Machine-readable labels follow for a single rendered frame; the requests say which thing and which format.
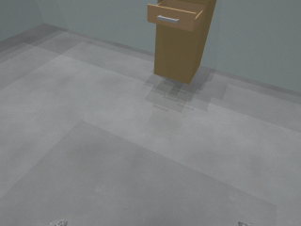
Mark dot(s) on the cabinet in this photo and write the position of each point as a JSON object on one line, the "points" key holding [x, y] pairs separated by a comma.
{"points": [[178, 52]]}

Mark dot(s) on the handle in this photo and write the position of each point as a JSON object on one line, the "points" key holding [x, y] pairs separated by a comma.
{"points": [[165, 19]]}

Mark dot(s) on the drawer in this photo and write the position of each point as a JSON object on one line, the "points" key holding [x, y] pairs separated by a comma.
{"points": [[189, 14]]}

